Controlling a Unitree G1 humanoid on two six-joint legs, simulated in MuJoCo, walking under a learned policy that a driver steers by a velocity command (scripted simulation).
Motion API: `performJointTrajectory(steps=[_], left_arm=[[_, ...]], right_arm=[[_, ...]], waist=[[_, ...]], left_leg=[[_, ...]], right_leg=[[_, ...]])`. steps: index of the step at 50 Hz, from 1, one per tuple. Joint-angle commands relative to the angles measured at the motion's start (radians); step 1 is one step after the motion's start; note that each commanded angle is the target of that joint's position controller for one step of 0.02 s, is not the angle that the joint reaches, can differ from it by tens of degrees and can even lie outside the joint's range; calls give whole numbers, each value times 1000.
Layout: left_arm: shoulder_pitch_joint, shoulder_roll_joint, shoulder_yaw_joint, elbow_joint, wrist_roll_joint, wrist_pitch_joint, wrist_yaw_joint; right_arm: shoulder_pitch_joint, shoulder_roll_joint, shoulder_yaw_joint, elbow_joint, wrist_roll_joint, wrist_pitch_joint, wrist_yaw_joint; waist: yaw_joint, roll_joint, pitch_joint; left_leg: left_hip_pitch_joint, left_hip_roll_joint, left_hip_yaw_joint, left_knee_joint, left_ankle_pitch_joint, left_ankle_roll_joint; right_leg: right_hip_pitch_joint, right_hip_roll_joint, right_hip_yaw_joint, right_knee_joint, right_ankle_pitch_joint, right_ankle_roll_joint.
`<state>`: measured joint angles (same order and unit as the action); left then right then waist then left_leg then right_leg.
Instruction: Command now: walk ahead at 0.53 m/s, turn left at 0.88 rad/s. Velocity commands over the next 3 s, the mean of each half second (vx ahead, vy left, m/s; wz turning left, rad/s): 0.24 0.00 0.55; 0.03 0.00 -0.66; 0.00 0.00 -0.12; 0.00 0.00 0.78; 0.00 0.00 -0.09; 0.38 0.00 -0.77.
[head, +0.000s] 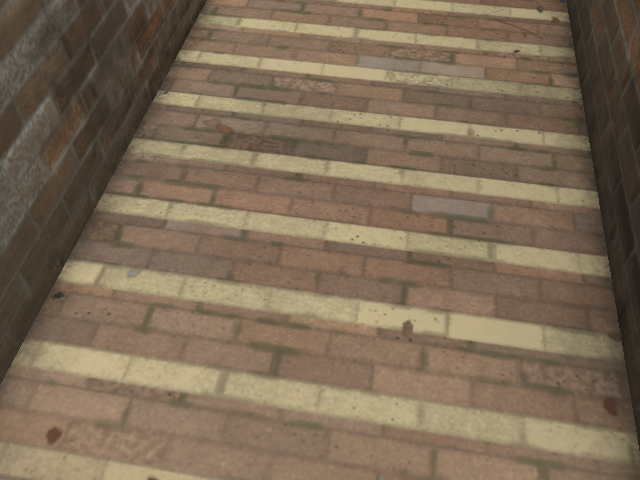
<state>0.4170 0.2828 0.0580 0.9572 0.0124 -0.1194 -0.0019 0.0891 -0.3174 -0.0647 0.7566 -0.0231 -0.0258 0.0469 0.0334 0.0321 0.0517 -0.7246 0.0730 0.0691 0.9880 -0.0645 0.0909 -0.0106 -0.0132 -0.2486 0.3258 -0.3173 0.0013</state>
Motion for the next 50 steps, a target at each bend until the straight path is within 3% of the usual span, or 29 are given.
performJointTrajectory(steps=[1,4,5,6,7,8,9,10,11,12,13,15,17,20,23,25,28,32,37,39,40,41,42,43,44,45,46,48,50], left_arm=[[-175,89,5,-111,-16,-35,11],[-178,177,32,-139,-42,-11,21],[-193,186,37,-151,-45,5,20],[-199,161,37,-152,-43,23,16],[-128,74,25,-160,-21,41,10],[35,57,13,-218,-7,59,23],[40,72,-1,-230,1,65,34],[-12,98,-1,-225,11,72,38],[-75,104,4,-234,26,82,39],[-93,103,6,-239,36,98,44],[-94,98,6,-241,38,122,46],[-98,66,-2,-248,24,142,43],[-122,49,-5,-260,14,147,40],[-135,41,-4,-252,8,161,35],[-161,22,-10,-232,-2,175,23],[-201,47,-2,-239,-9,181,16],[-224,84,13,-257,-4,180,4],[-209,62,13,-274,0,175,-13],[-151,51,16,-296,-20,171,-26],[-117,64,20,-300,-10,159,-24],[-101,152,41,-309,7,152,-17],[-78,294,73,-334,3,146,-17],[11,287,88,-316,8,152,-7],[-32,239,77,-313,-1,159,1],[-117,207,69,-330,-7,169,6],[-159,188,63,-343,-14,174,6],[-174,180,62,-355,-17,176,12],[-108,157,64,-336,-12,173,12],[-65,186,79,-324,-13,175,26]], right_arm=[[62,50,30,-39,-4,-5,32],[248,-23,0,4,-22,-1,19],[373,-63,-21,32,-28,-2,5],[458,-110,-45,64,-25,-7,-16],[354,-196,-69,52,4,-3,-39],[333,-287,-83,-2,-4,2,-27],[254,-263,-89,-71,2,15,-35],[184,-178,-68,-91,16,23,-49],[143,-112,-45,-83,21,25,-56],[155,-80,-33,-70,24,16,-59],[170,-62,-26,-56,25,8,-59],[179,-81,-28,-44,8,-3,-54],[200,-92,-31,-35,3,-6,-51],[199,-55,-16,-29,6,4,-55],[195,2,14,-10,-6,11,-59],[190,-32,9,-8,-17,17,-62],[196,-68,-3,-15,-12,31,-70],[183,-69,-7,-27,-6,32,-82],[132,-94,-20,-41,-3,36,-81],[118,-106,-28,-42,7,37,-82],[132,-80,-25,-56,2,38,-77],[95,-12,-5,-119,-9,46,-84],[21,-33,2,-139,-21,51,-88],[30,-45,-2,-130,-5,51,-81],[44,-60,-6,-119,6,44,-74],[49,-76,-10,-116,1,41,-69],[77,-82,-9,-100,-13,37,-59],[61,-52,-3,-114,-31,32,-50],[40,-48,1,-135,-28,31,-51]], waist=[[-107,-94,26],[-188,-112,-101],[-241,-114,-164],[-273,-54,-188],[-171,144,-90],[-72,129,-307],[-86,38,-441],[-63,-88,-327],[-34,-141,-223],[-23,-125,-160],[-12,-121,-148],[-6,-117,-174],[-16,-86,-203],[-29,-29,-213],[-49,24,-161],[-67,54,-105],[-80,52,-63],[-78,39,-65],[-47,79,-124],[-8,44,-111],[-14,-130,-84],[-29,-304,-22],[52,-230,-62],[7,-139,-42],[-30,-107,-30],[-43,-119,-43],[-45,-137,-84],[-26,-106,-94],[-11,-104,-92]], left_leg=[[311,-78,108,-283,226,2],[528,-161,118,-319,152,63],[649,-168,77,-339,129,96],[753,-154,15,-427,183,123],[802,-14,-181,-422,791,147],[1016,208,-549,-384,1294,348],[1030,285,-714,-524,902,410],[858,254,-688,-602,590,378],[702,198,-618,-647,412,326],[594,171,-567,-644,512,290],[517,142,-502,-646,569,256],[455,102,-426,-642,639,219],[497,75,-372,-626,706,164],[558,54,-316,-657,561,86],[525,47,-259,-740,271,46],[512,69,-253,-777,96,62],[575,129,-272,-767,-18,130],[644,178,-247,-707,90,170],[669,191,-142,-572,324,122],[561,148,-57,-455,175,28],[365,62,24,-257,-118,-55],[58,-120,45,-95,-563,-134],[26,-116,-85,73,-594,-133],[21,-85,-127,133,-493,-137],[22,-71,-137,120,-397,-139],[27,-64,-134,111,-350,-146],[60,-71,-123,131,-326,-160],[57,-101,-125,143,-289,-168],[16,-103,-141,86,-274,-173]], right_leg=[[-230,-164,-51,-43,800,-45],[-150,-224,-27,275,1056,-28],[-169,-241,-1,482,991,-20],[-232,-180,3,773,637,10],[-460,1,-5,1116,-270,42],[-628,43,174,1351,-355,86],[-686,9,296,1361,-261,76],[-673,-28,310,1272,-187,70],[-648,-62,312,1169,-162,64],[-597,-76,306,1096,-143,60],[-534,-88,307,1033,-134,58],[-465,-85,298,947,-103,48],[-484,-79,293,867,-37,34],[-503,-76,290,761,51,25],[-428,-72,300,600,89,25],[-418,-41,304,551,56,21],[-474,-27,289,544,-49,18],[-461,-17,246,505,-147,10],[-320,25,182,312,-136,-18],[-187,31,223,60,68,-50],[-87,-125,489,-57,150,-100],[-12,-364,823,0,705,-224],[-10,-366,807,17,806,-342],[-27,-291,708,26,751,-326],[-45,-211,632,28,684,-273],[-34,-166,600,37,697,-234],[-31,-137,569,59,767,-225],[-36,-130,583,74,777,-210],[-1,-124,630,76,718,-200]])
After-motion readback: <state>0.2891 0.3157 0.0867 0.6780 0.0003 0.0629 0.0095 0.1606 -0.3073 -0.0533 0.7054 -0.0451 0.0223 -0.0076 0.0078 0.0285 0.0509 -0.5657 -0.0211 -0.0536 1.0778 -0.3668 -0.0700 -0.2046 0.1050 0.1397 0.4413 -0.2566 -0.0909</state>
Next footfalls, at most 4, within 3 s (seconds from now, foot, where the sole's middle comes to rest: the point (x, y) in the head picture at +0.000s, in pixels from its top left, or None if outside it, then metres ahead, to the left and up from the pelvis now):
0.12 left None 0.32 0.04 -0.78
0.80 right None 0.26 -0.15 -0.78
1.32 left None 0.41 0.00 -0.78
1.70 right None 0.36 -0.19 -0.78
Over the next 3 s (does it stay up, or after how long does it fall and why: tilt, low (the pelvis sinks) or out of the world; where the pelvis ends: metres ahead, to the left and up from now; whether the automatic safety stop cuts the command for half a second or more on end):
stays up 0.41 -0.16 0.01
